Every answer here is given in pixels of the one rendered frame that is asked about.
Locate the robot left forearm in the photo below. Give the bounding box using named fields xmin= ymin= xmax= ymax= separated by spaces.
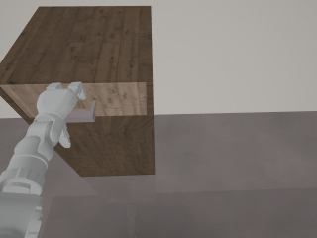
xmin=0 ymin=112 xmax=64 ymax=195

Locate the left robot hand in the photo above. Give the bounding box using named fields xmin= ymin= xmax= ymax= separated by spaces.
xmin=37 ymin=81 xmax=87 ymax=148

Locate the cabinet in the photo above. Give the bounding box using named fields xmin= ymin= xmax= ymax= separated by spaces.
xmin=0 ymin=6 xmax=156 ymax=177

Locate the handle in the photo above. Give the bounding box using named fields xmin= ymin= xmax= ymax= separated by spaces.
xmin=64 ymin=101 xmax=97 ymax=123

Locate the drawer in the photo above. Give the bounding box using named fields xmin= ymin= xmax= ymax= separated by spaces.
xmin=0 ymin=82 xmax=147 ymax=118

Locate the left robot upper arm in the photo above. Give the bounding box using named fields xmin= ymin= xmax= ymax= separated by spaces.
xmin=0 ymin=192 xmax=45 ymax=238

